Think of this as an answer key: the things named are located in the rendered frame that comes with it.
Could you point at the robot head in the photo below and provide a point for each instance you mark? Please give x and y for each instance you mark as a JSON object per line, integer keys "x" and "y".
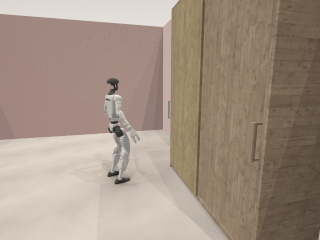
{"x": 112, "y": 82}

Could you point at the robot right upper arm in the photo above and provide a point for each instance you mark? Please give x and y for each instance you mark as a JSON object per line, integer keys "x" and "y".
{"x": 117, "y": 99}

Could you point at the robot left upper arm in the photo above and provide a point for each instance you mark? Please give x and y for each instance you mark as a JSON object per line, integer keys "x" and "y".
{"x": 105, "y": 105}

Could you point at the right robot foot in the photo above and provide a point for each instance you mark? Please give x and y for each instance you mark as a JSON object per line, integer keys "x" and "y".
{"x": 123, "y": 180}

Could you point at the wardrobe door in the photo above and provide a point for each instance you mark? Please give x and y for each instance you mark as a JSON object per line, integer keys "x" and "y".
{"x": 188, "y": 20}
{"x": 237, "y": 54}

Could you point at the robot right hand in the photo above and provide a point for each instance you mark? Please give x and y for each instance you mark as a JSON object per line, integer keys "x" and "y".
{"x": 132, "y": 134}

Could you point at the robot right forearm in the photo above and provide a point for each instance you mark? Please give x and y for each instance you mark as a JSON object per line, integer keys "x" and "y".
{"x": 124, "y": 121}

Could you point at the handle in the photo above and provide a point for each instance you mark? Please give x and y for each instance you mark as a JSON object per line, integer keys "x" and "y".
{"x": 252, "y": 142}
{"x": 168, "y": 109}

